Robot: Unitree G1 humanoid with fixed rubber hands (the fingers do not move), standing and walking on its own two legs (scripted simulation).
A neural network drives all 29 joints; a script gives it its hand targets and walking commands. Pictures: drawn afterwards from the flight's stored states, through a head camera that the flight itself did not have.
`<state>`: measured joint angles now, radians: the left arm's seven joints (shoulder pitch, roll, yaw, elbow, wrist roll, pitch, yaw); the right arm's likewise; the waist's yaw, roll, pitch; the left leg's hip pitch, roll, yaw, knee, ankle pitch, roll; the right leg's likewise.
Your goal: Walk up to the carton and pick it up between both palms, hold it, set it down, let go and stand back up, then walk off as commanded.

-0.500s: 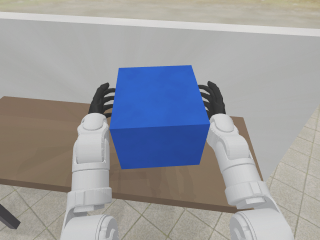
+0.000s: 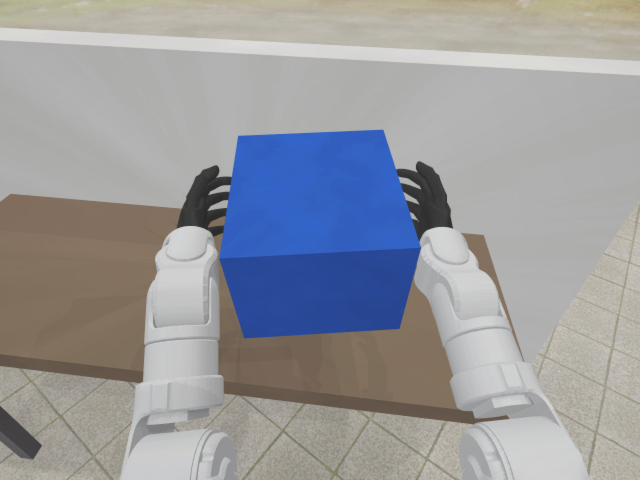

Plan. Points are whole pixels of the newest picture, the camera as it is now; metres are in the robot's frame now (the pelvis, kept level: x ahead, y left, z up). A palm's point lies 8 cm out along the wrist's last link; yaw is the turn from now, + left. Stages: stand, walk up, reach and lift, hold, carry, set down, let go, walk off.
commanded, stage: hold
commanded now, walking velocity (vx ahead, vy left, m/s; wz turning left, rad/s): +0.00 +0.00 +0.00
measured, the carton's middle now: (316, 229) +0.39 +0.02 +0.17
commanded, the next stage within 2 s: set down in 0.82 s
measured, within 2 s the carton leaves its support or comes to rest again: neither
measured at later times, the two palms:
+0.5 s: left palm (196, 229) +0.36 +0.17 +0.19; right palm (429, 226) +0.38 -0.11 +0.19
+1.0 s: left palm (196, 223) +0.36 +0.16 +0.20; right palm (432, 222) +0.38 -0.12 +0.19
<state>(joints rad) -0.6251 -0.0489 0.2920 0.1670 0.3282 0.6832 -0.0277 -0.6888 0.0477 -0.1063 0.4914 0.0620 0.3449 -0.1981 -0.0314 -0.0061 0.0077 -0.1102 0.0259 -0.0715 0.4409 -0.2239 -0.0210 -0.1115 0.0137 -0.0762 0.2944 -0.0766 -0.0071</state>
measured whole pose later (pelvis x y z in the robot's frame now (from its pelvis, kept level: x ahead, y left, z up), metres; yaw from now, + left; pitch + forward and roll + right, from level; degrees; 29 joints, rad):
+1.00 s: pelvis +0.00 +0.00 +0.00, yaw +0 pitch -6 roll -2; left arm -0.63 -0.05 0.29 0.14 0.33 0.63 -0.02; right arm -0.69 0.05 -0.11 0.50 0.06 0.26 -0.19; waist -0.03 -0.01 0.02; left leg -0.11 0.03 -0.07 0.44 -0.22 -0.02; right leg -0.11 0.01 -0.08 0.29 -0.08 -0.01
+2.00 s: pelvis +0.02 -0.01 +0.00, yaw +0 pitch -5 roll -1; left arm -0.53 -0.12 0.29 0.43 0.35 0.27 0.04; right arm -0.60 0.07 -0.28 0.76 -0.03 -0.14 -0.06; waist -0.03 -0.01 0.06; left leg -0.08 0.03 -0.07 0.38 -0.22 -0.03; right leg -0.11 0.01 -0.08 0.29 -0.11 -0.02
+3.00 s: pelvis +0.05 -0.01 +0.00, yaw +0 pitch -2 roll -1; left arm -0.53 -0.16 0.30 0.64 0.37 0.11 0.12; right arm -0.60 0.06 -0.46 0.93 -0.14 -0.28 0.04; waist -0.03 -0.01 0.06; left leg -0.08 0.03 -0.07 0.37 -0.25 -0.03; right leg -0.11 0.02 -0.08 0.29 -0.14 -0.02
